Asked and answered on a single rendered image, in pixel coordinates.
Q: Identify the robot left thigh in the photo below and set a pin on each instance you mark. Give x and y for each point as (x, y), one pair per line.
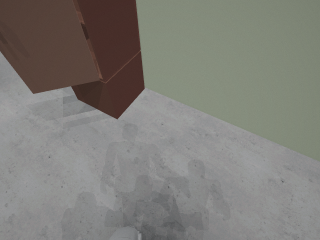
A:
(126, 233)

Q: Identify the cupboard door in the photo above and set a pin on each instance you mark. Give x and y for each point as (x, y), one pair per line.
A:
(44, 42)

